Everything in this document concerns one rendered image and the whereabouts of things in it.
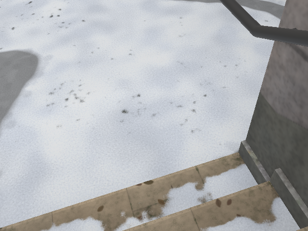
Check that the stairs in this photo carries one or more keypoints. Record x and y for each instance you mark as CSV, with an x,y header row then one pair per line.
x,y
219,195

